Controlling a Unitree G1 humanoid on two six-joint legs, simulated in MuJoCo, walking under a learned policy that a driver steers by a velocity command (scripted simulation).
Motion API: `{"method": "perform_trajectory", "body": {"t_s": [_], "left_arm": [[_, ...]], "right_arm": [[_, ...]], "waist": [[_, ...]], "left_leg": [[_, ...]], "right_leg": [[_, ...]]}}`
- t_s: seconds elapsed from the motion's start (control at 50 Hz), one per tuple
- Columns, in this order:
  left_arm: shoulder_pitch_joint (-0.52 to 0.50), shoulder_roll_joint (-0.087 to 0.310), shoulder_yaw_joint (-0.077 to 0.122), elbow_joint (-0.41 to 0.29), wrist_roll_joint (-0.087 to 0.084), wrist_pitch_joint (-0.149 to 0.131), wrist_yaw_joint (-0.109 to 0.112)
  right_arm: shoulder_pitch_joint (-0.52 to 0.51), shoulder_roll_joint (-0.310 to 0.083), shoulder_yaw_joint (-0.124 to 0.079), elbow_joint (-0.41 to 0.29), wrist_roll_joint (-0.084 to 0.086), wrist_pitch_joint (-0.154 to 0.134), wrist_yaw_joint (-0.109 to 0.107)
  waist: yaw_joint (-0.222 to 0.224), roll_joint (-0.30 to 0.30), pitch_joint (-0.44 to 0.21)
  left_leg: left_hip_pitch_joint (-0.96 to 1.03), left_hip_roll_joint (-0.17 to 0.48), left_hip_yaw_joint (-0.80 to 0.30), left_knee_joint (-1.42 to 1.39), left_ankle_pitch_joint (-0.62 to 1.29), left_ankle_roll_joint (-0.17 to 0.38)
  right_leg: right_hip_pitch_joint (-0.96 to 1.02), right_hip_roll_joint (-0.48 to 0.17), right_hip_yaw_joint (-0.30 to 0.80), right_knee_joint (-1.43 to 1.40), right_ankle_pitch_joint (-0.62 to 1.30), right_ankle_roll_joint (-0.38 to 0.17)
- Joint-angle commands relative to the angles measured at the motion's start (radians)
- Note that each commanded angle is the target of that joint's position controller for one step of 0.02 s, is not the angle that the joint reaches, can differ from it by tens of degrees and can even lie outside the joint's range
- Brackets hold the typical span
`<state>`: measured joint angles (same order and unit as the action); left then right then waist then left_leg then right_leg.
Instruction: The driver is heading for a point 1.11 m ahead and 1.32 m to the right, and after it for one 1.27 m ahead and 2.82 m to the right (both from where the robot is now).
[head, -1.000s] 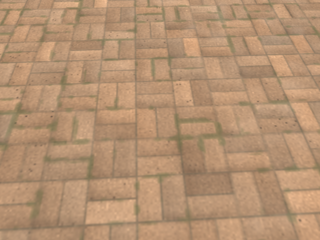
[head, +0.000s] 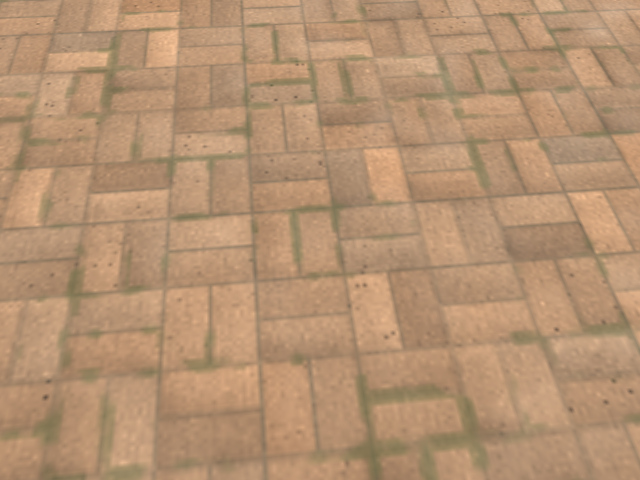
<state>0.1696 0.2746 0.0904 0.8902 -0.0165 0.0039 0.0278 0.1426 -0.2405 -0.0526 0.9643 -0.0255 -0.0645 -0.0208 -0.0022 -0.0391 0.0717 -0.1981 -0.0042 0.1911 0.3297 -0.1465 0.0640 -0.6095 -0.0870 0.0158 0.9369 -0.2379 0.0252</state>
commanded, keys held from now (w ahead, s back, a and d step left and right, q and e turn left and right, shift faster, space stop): e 1.00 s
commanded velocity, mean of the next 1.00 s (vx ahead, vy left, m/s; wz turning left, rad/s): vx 0.03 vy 0.00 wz -0.56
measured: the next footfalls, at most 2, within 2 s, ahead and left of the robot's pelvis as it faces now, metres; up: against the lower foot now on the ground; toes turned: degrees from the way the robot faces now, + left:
right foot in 0.22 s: +0.13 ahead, -0.14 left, +0.00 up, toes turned -10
left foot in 0.68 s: +0.18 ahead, +0.08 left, +0.00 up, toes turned -28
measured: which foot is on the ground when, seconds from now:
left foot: down 0.00-0.22, up 0.24-0.66, down 0.68-1.00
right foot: up 0.00-0.20, down 0.22-0.66, up 0.68-1.00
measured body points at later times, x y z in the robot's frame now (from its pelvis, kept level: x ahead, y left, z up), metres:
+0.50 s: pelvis +0.07 -0.04 +0.00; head +0.12 -0.07 +0.44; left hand +0.28 +0.21 -0.10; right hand +0.15 -0.35 -0.13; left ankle +0.14 +0.12 -0.69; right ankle +0.09 -0.13 -0.75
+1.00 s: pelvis +0.08 -0.01 +0.00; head +0.13 -0.03 +0.45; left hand +0.37 +0.13 -0.11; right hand +0.02 -0.31 -0.11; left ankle +0.15 +0.10 -0.75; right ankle +0.01 -0.13 -0.70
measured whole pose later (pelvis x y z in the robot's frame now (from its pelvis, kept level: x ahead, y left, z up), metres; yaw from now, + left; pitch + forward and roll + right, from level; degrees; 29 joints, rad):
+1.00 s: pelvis +0.08 -0.01 +0.00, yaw -35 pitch +1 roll +0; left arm 0.16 0.32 0.09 0.67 -0.02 0.06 0.00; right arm 0.14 -0.28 -0.07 0.83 0.00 0.02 -0.04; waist -0.02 -0.02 0.07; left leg -0.20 0.07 0.11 0.41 -0.23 -0.01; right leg -0.44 -0.04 0.01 0.83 -0.38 0.08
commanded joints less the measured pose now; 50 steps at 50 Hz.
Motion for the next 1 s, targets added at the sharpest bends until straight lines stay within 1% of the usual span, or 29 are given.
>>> {"method": "perform_trajectory", "body": {"t_s": [0.02, 0.14, 0.18, 0.2, 0.22, 0.24, 0.26, 0.28, 0.3, 0.32, 0.34, 0.38, 0.44, 0.52, 0.58, 0.62, 0.64, 0.66, 0.68, 0.7, 0.72, 0.74, 0.76, 0.78, 0.84, 0.88, 0.92, 0.96, 1.0], "left_arm": [[0.038, 0.042, 0.009, -0.06, 0.003, 0.007, -0.014], [-0.05, 0.07, 0.021, -0.145, 0.0, 0.026, -0.049], [-0.015, 0.073, 0.027, -0.15, -0.002, 0.023, -0.058], [0.039, 0.108, 0.042, -0.141, 0.005, 0.018, -0.051], [0.108, 0.224, 0.077, -0.138, 0.012, 0.014, -0.03], [0.116, 0.306, 0.085, -0.153, 0.033, 0.012, -0.018], [0.14, 0.242, 0.064, -0.158, 0.037, -0.004, -0.028], [0.08, 0.223, 0.059, -0.17, 0.029, -0.018, -0.029], [0.018, 0.201, 0.057, -0.18, 0.01, -0.023, -0.021], [-0.026, 0.173, 0.048, -0.191, -0.003, -0.019, -0.013], [-0.046, 0.164, 0.043, -0.197, -0.002, -0.014, -0.005], [-0.039, 0.174, 0.043, -0.202, 0.011, -0.008, 0.002], [-0.021, 0.194, 0.049, -0.202, 0.006, -0.004, 0.01], [-0.043, 0.203, 0.049, -0.213, 0.009, 0.008, 0.014], [-0.055, 0.198, 0.044, -0.221, 0.01, 0.015, 0.01], [-0.072, 0.194, 0.04, -0.232, 0.005, 0.023, 0.012], [-0.09, 0.19, 0.036, -0.239, -0.001, 0.029, 0.016], [-0.077, 0.169, 0.029, -0.245, -0.003, 0.034, 0.02], [-0.026, 0.107, 0.014, -0.247, 0.005, 0.036, 0.02], [-0.02, 0.136, 0.026, -0.283, -0.001, 0.024, 0.016], [-0.005, 0.216, 0.048, -0.266, 0.008, 0.015, 0.009], [0.015, 0.243, 0.062, -0.24, -0.002, 0.02, 0.005], [0.037, 0.219, 0.061, -0.216, -0.002, 0.032, 0.01], [0.035, 0.197, 0.056, -0.216, 0.003, 0.041, 0.011], [-0.033, 0.139, 0.034, -0.259, -0.011, 0.044, 0.0], [-0.076, 0.125, 0.023, -0.289, -0.009, 0.041, -0.005], [-0.084, 0.111, 0.012, -0.306, -0.005, 0.039, -0.015], [-0.074, 0.114, 0.009, -0.314, -0.005, 0.042, -0.025], [-0.058, 0.131, 0.016, -0.316, -0.005, 0.049, -0.034]], "right_arm": [[-0.073, -0.175, -0.036, -0.07, 0.008, 0.008, -0.026], [-0.045, -0.213, -0.054, -0.077, 0.036, 0.059, -0.03], [-0.058, -0.213, -0.058, -0.085, 0.051, 0.071, -0.034], [-0.016, -0.198, -0.058, -0.072, 0.049, 0.074, -0.032], [-0.002, -0.171, -0.051, -0.09, 0.021, 0.069, -0.026], [-0.043, -0.111, -0.032, -0.145, -0.013, 0.06, -0.016], [-0.087, -0.136, -0.037, -0.146, 0.004, 0.053, -0.004], [-0.11, -0.153, -0.043, -0.152, 0.038, 0.05, 0.001], [-0.105, -0.151, -0.045, -0.137, 0.041, 0.05, -0.007], [-0.112, -0.172, -0.053, -0.132, 0.028, 0.053, -0.018], [-0.108, -0.18, -0.058, -0.131, 0.022, 0.057, -0.022], [-0.084, -0.156, -0.055, -0.129, 0.024, 0.06, -0.023], [-0.1, -0.132, -0.046, -0.134, 0.028, 0.06, -0.026], [-0.109, -0.141, -0.045, -0.139, 0.031, 0.059, -0.018], [-0.093, -0.153, -0.047, -0.142, 0.036, 0.046, -0.007], [-0.05, -0.159, -0.05, -0.136, 0.038, 0.034, 0.004], [-0.005, -0.16, -0.053, -0.124, 0.037, 0.028, 0.01], [0.035, -0.192, -0.063, -0.113, 0.031, 0.026, 0.011], [0.046, -0.264, -0.077, -0.118, 0.012, 0.033, 0.005], [0.019, -0.303, -0.079, -0.127, -0.024, 0.04, 0.005], [-0.034, -0.254, -0.067, -0.161, -0.026, 0.036, 0.0], [-0.088, -0.201, -0.054, -0.179, -0.013, 0.037, -0.007], [-0.116, -0.181, -0.049, -0.19, 0.002, 0.04, -0.011], [-0.115, -0.17, -0.044, -0.191, 0.018, 0.042, -0.016], [-0.047, -0.182, -0.043, -0.179, 0.014, 0.057, -0.031], [0.0, -0.206, -0.05, -0.173, 0.012, 0.064, -0.037], [-0.003, -0.234, -0.06, -0.179, 0.017, 0.069, -0.033], [-0.018, -0.258, -0.069, -0.189, 0.021, 0.073, -0.023], [-0.019, -0.268, -0.074, -0.192, 0.031, 0.072, -0.012]], "waist": [[0.02, 0.126, -0.122], [0.0, 0.132, -0.098], [0.033, 0.127, -0.112], [0.053, 0.079, -0.146], [0.058, -0.108, -0.199], [0.026, -0.298, -0.242], [0.071, -0.143, -0.344], [0.052, -0.094, -0.285], [0.025, -0.04, -0.232], [0.012, -0.023, -0.2], [-0.006, -0.037, -0.196], [-0.016, -0.054, -0.209], [-0.001, -0.07, -0.207], [0.011, -0.107, -0.187], [0.014, -0.13, -0.177], [-0.008, -0.137, -0.181], [-0.038, -0.133, -0.183], [-0.044, -0.096, -0.189], [-0.003, 0.125, -0.209], [0.021, 0.338, -0.155], [0.025, 0.257, -0.145], [0.043, 0.195, -0.128], [0.052, 0.166, -0.109], [0.037, 0.169, -0.091], [-0.01, 0.195, -0.078], [-0.044, 0.205, -0.1], [-0.052, 0.214, -0.12], [-0.048, 0.226, -0.126], [-0.042, 0.23, -0.123]], "left_leg": [[0.018, 0.286, -0.067, -0.116, 0.416, 0.159], [0.155, 0.35, -0.078, 0.001, 0.376, 0.125], [0.164, 0.334, -0.052, 0.111, 0.412, 0.073], [0.128, 0.281, -0.014, 0.239, 0.407, 0.017], [-0.053, 0.184, 0.042, 0.497, 0.191, -0.065], [-0.392, -0.002, -0.003, 0.783, -0.534, -0.145], [-0.429, -0.005, -0.213, 0.915, -0.587, -0.134], [-0.474, 0.016, -0.238, 0.932, -0.503, -0.116], [-0.492, 0.039, -0.247, 0.885, -0.412, -0.109], [-0.486, 0.052, -0.252, 0.833, -0.348, -0.112], [-0.43, 0.047, -0.25, 0.809, -0.308, -0.116], [-0.38, 0.022, -0.245, 0.743, -0.26, -0.125], [-0.349, 0.005, -0.255, 0.591, -0.224, -0.141], [-0.263, -0.014, -0.265, 0.458, -0.188, -0.147], [-0.212, -0.027, -0.271, 0.359, -0.206, -0.134], [-0.147, -0.033, -0.266, 0.233, -0.169, -0.117], [-0.071, -0.031, -0.252, 0.108, -0.081, -0.104], [0.032, 0.032, -0.282, 0.02, 0.01, -0.078], [0.152, 0.255, -0.481, -0.017, 0.12, 0.0], [0.103, 0.415, -0.719, -0.053, 0.277, 0.182], [0.063, 0.44, -0.695, -0.054, 0.281, 0.23], [0.046, 0.37, -0.568, -0.034, 0.254, 0.183], [0.046, 0.301, -0.471, -0.023, 0.198, 0.132], [0.059, 0.278, -0.425, -0.022, 0.193, 0.119], [0.109, 0.248, -0.318, -0.036, 0.232, 0.135], [0.184, 0.276, -0.306, -0.031, 0.263, 0.152], [0.186, 0.293, -0.272, -0.024, 0.282, 0.154], [0.141, 0.302, -0.233, -0.02, 0.306, 0.148], [0.127, 0.315, -0.215, 0.0, 0.303, 0.138]], "right_leg": [[0.131, -0.02, -0.014, -0.101, 0.093, 0.0], [0.119, 0.011, -0.066, -0.245, -0.052, -0.039], [0.206, 0.045, -0.099, -0.39, 0.018, -0.074], [0.33, 0.067, -0.077, -0.495, 0.171, -0.108], [0.525, -0.063, 0.136, -0.524, 0.613, -0.179], [0.709, -0.29, 0.489, -0.506, 0.958, -0.4], [0.717, -0.302, 0.5, -0.525, 0.879, -0.446], [0.679, -0.25, 0.399, -0.541, 0.777, -0.396], [0.627, -0.188, 0.327, -0.548, 0.642, -0.328], [0.575, -0.163, 0.301, -0.563, 0.558, -0.29], [0.513, -0.141, 0.28, -0.573, 0.54, -0.28], [0.482, -0.12, 0.27, -0.581, 0.537, -0.28], [0.477, -0.106, 0.292, -0.584, 0.451, -0.273], [0.409, -0.085, 0.345, -0.597, 0.268, -0.256], [0.408, -0.077, 0.409, -0.579, 0.245, -0.243], [0.414, -0.061, 0.443, -0.545, 0.278, -0.222], [0.394, -0.034, 0.438, -0.515, 0.272, -0.194], [0.333, 0.01, 0.409, -0.462, 0.18, -0.148], [0.192, 0.126, 0.268, -0.242, -0.118, -0.089], [0.003, 0.243, 0.136, -0.047, -0.419, -0.042], [0.0, 0.165, 0.166, 0.144, -0.388, -0.018], [0.006, 0.15, 0.155, 0.214, -0.311, -0.006], [0.001, 0.14, 0.135, 0.249, -0.252, 0.011], [-0.028, 0.133, 0.126, 0.286, -0.201, 0.029], [-0.048, 0.107, 0.053, 0.2, -0.136, 0.062], [-0.044, 0.077, 0.034, 0.091, -0.137, 0.076], [0.029, 0.052, 0.006, -0.018, -0.15, 0.073], [0.129, 0.048, -0.036, -0.111, -0.15, 0.057], [0.189, 0.058, -0.067, -0.195, -0.133, 0.036]]}}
